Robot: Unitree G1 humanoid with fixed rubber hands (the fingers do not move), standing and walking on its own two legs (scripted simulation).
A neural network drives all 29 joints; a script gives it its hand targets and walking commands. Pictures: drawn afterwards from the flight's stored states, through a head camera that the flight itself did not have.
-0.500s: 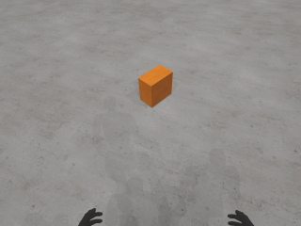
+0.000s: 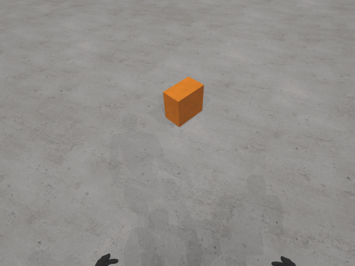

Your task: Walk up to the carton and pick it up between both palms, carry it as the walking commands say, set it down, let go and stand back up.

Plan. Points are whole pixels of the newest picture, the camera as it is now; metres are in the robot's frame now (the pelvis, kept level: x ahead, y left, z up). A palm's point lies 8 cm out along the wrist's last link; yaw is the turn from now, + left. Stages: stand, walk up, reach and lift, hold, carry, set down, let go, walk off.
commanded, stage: stand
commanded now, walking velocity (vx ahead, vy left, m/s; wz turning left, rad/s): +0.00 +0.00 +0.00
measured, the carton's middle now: (183, 101) +1.37 +0.03 -0.63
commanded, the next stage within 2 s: walk up in 1.02 s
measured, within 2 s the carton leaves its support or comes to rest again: neither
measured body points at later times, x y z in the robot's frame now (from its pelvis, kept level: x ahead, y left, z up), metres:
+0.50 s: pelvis +0.00 +0.00 +0.01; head +0.01 +0.00 +0.46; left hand +0.08 +0.24 -0.13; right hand +0.08 -0.24 -0.13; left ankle +0.00 +0.12 -0.73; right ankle +0.00 -0.12 -0.73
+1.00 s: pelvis +0.00 +0.00 +0.01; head +0.01 +0.00 +0.46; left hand +0.01 +0.23 -0.14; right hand +0.01 -0.23 -0.14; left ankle +0.00 +0.12 -0.73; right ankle +0.00 -0.12 -0.73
